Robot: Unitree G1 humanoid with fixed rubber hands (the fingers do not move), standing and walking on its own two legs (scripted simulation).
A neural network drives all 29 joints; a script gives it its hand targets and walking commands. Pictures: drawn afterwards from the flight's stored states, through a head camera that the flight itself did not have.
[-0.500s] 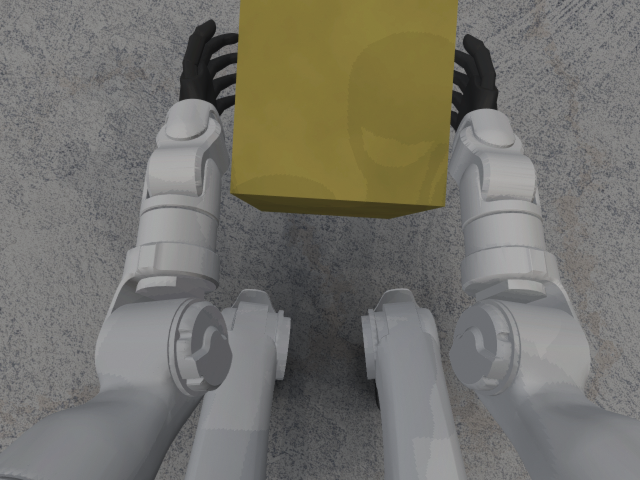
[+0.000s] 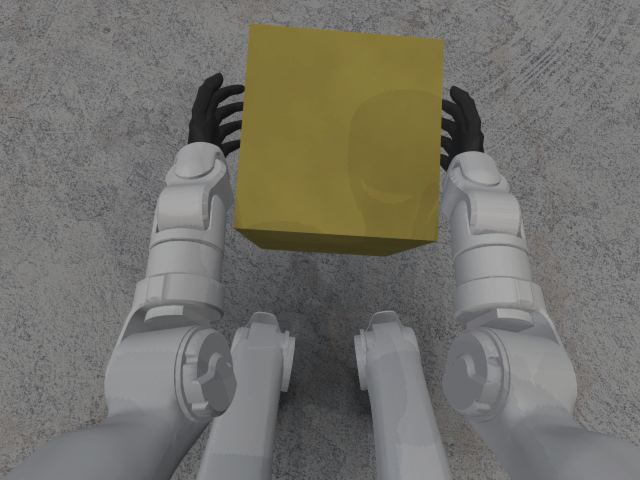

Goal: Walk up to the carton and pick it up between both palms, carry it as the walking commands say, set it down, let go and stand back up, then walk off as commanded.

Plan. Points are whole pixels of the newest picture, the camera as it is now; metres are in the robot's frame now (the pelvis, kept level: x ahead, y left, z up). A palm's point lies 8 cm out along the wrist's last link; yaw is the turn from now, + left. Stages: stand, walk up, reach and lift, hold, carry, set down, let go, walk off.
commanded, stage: reach and lift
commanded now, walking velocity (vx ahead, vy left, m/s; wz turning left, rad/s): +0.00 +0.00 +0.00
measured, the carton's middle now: (333, 166) +0.50 -0.01 -0.14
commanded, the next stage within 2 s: none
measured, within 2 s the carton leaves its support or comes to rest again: neither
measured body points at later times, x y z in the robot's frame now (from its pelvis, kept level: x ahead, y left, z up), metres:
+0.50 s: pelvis +0.02 +0.00 +0.06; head +0.24 -0.01 +0.45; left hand +0.49 +0.13 +0.00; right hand +0.48 -0.16 -0.01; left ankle +0.10 +0.14 -0.48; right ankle +0.11 -0.14 -0.48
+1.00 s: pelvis +0.04 +0.00 +0.13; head +0.21 -0.01 +0.54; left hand +0.46 +0.13 +0.08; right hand +0.46 -0.16 +0.07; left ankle +0.10 +0.14 -0.48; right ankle +0.11 -0.14 -0.48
